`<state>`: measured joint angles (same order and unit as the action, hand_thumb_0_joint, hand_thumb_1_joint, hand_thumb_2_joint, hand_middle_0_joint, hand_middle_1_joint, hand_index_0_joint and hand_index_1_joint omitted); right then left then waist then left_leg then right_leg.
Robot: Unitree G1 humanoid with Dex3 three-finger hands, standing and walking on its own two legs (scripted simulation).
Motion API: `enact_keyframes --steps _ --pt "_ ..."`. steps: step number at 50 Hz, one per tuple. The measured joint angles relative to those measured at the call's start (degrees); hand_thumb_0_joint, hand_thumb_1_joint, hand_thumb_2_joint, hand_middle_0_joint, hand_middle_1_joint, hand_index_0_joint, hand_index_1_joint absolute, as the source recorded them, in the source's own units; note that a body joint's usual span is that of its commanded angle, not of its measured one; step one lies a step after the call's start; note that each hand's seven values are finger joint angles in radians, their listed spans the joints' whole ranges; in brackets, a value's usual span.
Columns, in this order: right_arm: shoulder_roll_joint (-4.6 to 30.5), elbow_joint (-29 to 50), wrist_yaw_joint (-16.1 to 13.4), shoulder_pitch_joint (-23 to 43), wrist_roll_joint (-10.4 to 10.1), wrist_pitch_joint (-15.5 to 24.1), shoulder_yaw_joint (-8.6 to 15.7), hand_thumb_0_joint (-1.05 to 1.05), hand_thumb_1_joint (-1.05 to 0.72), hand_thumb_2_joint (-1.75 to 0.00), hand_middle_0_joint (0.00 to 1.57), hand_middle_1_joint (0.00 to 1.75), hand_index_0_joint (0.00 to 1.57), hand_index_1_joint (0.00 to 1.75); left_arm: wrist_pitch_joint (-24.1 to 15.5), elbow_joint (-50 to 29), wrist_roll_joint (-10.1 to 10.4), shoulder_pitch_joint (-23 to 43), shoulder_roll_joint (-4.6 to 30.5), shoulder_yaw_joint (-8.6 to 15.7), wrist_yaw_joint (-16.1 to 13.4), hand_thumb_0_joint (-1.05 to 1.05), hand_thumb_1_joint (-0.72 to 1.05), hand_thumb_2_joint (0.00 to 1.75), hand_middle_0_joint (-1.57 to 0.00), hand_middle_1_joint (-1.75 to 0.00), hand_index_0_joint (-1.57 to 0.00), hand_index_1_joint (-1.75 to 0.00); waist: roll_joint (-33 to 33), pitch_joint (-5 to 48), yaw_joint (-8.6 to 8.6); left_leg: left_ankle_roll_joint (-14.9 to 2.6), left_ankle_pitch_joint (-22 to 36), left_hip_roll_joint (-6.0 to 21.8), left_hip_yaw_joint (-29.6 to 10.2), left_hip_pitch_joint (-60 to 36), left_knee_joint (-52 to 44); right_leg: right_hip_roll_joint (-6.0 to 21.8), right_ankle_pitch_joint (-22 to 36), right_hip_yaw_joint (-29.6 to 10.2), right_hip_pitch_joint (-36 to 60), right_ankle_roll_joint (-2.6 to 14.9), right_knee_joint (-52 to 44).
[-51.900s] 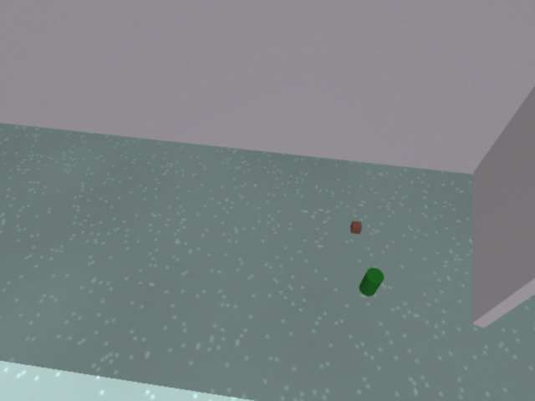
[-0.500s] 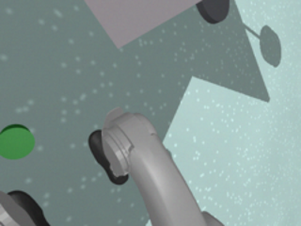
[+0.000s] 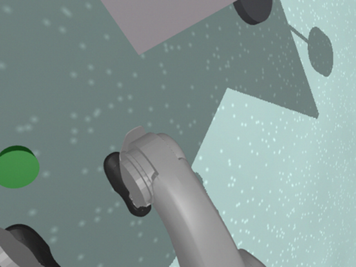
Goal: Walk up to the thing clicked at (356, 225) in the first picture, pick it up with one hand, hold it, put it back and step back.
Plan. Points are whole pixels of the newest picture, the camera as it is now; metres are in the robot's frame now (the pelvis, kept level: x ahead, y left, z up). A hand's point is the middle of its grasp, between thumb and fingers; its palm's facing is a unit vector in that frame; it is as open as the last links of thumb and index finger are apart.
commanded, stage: close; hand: left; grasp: from above
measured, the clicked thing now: out of the picture +0.55 +0.32 -0.31
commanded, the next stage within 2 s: none
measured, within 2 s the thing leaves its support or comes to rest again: neither
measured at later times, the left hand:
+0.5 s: hand out of the picture +0.52 +0.30 -0.28, palm faces -0.31 -0.31 -0.90, open 7.5 cm
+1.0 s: hand out of the picture +0.52 +0.30 -0.28, palm faces -0.30 -0.32 -0.90, open 7.4 cm
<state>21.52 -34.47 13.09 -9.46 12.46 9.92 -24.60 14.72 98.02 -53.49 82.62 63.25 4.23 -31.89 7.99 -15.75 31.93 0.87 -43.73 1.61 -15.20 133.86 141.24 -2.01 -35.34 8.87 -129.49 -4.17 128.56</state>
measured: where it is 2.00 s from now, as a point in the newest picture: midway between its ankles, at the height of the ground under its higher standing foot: (93, 229)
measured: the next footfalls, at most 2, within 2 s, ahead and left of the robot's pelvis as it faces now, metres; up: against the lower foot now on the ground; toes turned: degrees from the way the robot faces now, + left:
none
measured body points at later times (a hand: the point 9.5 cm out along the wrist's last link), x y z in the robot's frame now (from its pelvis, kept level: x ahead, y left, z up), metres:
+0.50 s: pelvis +0.00 +0.00 +0.00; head +0.34 +0.11 +0.27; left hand +0.54 +0.31 -0.23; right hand -0.03 -0.23 -0.03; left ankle +0.05 +0.13 -0.30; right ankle +0.12 -0.12 -0.30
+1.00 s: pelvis +0.00 +0.00 +0.00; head +0.34 +0.10 +0.27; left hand +0.53 +0.31 -0.22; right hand -0.02 -0.24 -0.04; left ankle +0.05 +0.13 -0.30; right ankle +0.12 -0.12 -0.30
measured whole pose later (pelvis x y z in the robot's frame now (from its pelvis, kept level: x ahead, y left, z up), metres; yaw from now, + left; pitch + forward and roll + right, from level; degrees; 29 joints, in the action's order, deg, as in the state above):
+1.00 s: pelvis +0.00 +0.00 +0.00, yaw +0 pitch +34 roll -16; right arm 21.7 -34.1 13.1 -9.0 12.5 9.9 -24.8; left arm 13.9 98.7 -53.2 82.3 63.5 4.3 -32.2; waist 8.2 -16.2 31.8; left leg 0.9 -43.5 1.6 -15.3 133.7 141.3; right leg -1.9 -35.1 9.0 -129.3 -4.0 128.6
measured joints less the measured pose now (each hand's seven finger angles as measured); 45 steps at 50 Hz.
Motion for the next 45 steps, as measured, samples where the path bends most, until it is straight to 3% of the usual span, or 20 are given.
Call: enact_keyframes --steps 14,45 --pt "-0.1 0.1 -0.1 -0.1 0.0 -0.4 0.0 0.00 -0.90 -0.89 0.20 0.30 0.20 0.30 -0.9 1.1 -0.8 -0.1 0.1 -0.8 -0.2 0.00 0.42 0.29 -0.72 -0.55 -0.80 -0.44 0.0 0.6 -0.09 -0.19 -0.1 -0.2 -0.2 0.1 0.3 0.1 -0.1 0.2 0.3 -0.08 0.0" --pt "0.3 0.7 0.0 0.3 -0.1 -0.2 -0.2 0.00 -0.89 -0.89 0.20 0.30 0.20 0.30 -0.7 0.5 0.0 -0.3 0.2 0.4 -0.5 0.00 0.43 0.25 -0.74 -0.49 -0.82 -0.39 0.3 -0.6 0.02 0.15 0.3 0.0 -0.1 -0.2 0.1 0.1 0.3 0.1 0.1 0.23 0.1"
